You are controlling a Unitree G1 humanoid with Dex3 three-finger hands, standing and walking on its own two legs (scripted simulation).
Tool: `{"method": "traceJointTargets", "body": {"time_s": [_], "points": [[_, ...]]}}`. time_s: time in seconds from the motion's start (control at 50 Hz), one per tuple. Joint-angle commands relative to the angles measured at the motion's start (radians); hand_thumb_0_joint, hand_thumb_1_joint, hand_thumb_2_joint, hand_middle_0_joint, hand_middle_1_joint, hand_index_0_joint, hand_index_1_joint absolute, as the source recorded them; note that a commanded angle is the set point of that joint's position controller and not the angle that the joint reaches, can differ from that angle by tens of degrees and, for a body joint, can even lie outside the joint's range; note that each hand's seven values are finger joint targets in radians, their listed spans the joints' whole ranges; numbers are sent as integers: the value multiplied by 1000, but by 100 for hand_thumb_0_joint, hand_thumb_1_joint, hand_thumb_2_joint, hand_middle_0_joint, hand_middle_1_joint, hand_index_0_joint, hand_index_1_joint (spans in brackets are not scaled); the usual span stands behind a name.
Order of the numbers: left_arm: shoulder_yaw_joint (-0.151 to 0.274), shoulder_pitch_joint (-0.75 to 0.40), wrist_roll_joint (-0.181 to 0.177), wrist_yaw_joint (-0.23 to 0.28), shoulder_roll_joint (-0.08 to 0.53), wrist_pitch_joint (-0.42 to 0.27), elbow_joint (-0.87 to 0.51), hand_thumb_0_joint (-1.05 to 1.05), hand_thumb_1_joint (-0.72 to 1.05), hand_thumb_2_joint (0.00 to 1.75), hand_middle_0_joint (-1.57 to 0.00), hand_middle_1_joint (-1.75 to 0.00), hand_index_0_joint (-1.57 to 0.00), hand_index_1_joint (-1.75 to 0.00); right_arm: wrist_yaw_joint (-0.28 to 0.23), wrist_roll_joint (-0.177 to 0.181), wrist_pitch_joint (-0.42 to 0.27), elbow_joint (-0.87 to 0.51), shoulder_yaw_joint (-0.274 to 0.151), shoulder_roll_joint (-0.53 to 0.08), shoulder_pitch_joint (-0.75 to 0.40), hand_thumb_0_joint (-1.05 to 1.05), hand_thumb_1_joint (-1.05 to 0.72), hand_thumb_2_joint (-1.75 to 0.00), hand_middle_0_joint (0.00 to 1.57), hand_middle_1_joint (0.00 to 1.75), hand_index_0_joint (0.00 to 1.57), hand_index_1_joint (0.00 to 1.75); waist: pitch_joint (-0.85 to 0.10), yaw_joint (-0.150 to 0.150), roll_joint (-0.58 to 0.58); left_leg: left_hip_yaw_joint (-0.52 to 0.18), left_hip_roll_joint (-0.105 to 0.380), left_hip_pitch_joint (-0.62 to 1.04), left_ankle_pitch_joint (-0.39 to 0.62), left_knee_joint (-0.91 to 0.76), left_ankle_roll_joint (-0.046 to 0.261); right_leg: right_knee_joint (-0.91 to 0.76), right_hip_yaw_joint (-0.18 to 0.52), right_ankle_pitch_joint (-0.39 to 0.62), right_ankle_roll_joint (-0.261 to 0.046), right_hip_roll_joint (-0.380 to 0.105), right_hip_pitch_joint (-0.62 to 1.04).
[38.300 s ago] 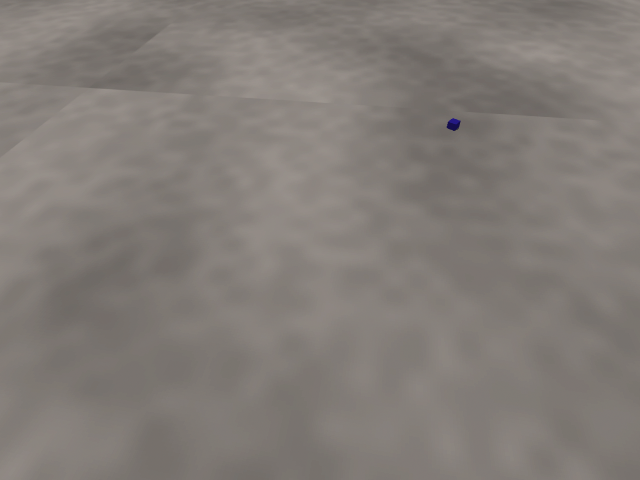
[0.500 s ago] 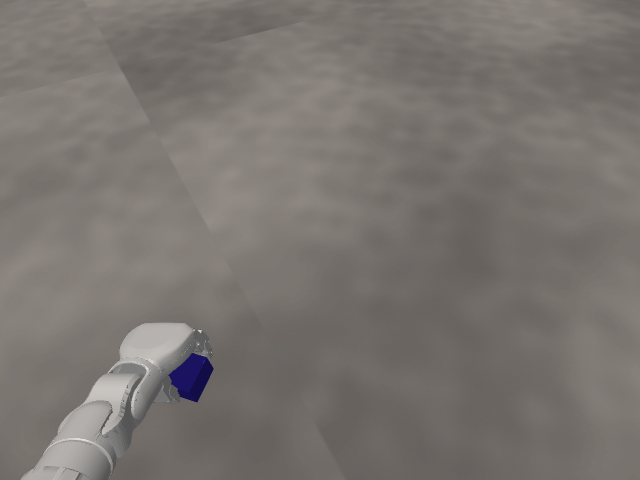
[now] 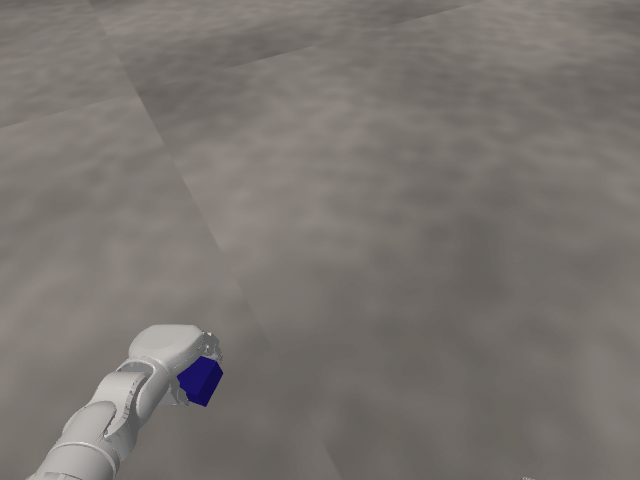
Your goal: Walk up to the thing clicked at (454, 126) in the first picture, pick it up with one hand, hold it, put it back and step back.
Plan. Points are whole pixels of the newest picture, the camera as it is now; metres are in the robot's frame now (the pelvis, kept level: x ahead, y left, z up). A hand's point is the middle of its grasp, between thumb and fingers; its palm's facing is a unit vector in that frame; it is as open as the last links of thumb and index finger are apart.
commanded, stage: hold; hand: left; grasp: from above
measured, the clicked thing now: (194, 378) +0.32 +0.21 -0.07
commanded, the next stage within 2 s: crouch in 1.26 s
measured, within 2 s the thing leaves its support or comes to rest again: neither
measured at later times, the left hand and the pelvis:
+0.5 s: hand (173, 392) +0.28 +0.21 -0.02, palm faces -0.47 +0.00 -0.88, open 7.8 cm; pelvis -0.01 +0.00 +0.01, yaw +0 degrees
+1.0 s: hand (175, 400) +0.27 +0.21 -0.02, palm faces -0.47 -0.01 -0.88, open 7.8 cm; pelvis -0.02 -0.01 +0.01, yaw +0 degrees
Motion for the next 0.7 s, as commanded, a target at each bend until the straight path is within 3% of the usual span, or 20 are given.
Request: {"method": "traceJointTargets", "body": {"time_s": [0.0, 0.02, 0.12, 0.2, 0.22, 0.36, 0.56, 0.58, 0.64, 0.68], "points": [[113, -309, -12, 29, 219, 0, -201, 0, 71, 38, -101, -37, -105, -33, -16, -3, -33, -123, -47, -135, -50, 0, -89, -90, 20, 30, 20, 30, -262, -1, -21, -22, -6, 217, 297, -80, -3, -95, -7, 263, -11, 16, 64], [98, -309, -10, 26, 204, 3, -188, 0, 70, 40, -101, -38, -105, -34, -17, -3, -31, -125, -45, -131, -54, 0, -89, -90, 20, 30, 20, 30, -249, 1, -28, -26, -4, 215, 301, -84, -2, -96, -9, 272, -10, 17, 61], [102, -299, -22, 18, 208, 5, -202, 0, 69, 40, -101, -35, -105, -32, -21, 2, -23, -138, -40, -133, -78, 0, -89, -90, 20, 30, 20, 30, -211, 4, -26, -23, -5, 219, 228, -123, -4, -130, -6, 203, -14, 13, 66], [93, -303, -22, 13, 201, 2, -228, 0, 66, 43, -100, -36, -103, -33, -24, 1, -20, -139, -37, -130, -83, 0, -89, -90, 20, 30, 20, 30, -237, 3, -23, -21, -6, 241, 266, -120, -2, -130, -5, 237, -11, 11, 81], [107, -293, -22, 14, 211, 3, -209, 0, 67, 44, -102, -36, -104, -33, -25, 3, -19, -140, -39, -132, -81, 0, -89, -90, 20, 30, 20, 30, -230, 9, -42, -23, -5, 238, 268, -123, 0, -133, -6, 241, -10, 12, 86], [109, -289, -29, 12, 207, 4, -229, 0, 67, 42, -99, -37, -103, -34, -28, 4, -11, -150, -32, -128, -114, 0, -89, -90, 20, 30, 20, 30, -191, 14, -16, -26, -2, 238, 195, -162, -8, -155, -7, 165, -18, 11, 80], [112, -261, -39, -5, 209, 5, -256, 0, 64, 42, -98, -37, -101, -34, -33, 6, -7, -157, -28, -126, -137, 0, -89, -90, 20, 30, 20, 30, -191, 14, -38, -21, -5, 264, 198, -173, -2, -177, -4, 168, -12, 6, 96], [97, -293, -45, -6, 202, 2, -293, 0, 65, 41, -98, -38, -101, -34, -33, 5, -9, -161, -25, -125, -143, 0, -89, -90, 20, 30, 20, 30, -196, 12, -37, -21, -6, 266, 199, -176, -4, -176, -5, 169, -13, 7, 99], [128, -230, -43, -5, 220, 8, -261, 0, 63, 41, -97, -36, -101, -33, -35, 9, -7, -163, -24, -123, -149, 0, -89, -90, 20, 30, 20, 30, -169, 29, -38, -17, -12, 250, 184, -181, -2, -187, -3, 152, -12, 3, 102], [103, -270, -37, -10, 205, 4, -270, 0, 64, 40, -97, -37, -100, -33, -35, 6, -6, -161, -22, -121, -151, 0, -89, -90, 20, 30, 20, 30, -167, 10, -48, -20, -8, 258, 174, -181, -1, -188, -2, 146, -10, 4, 92]]}}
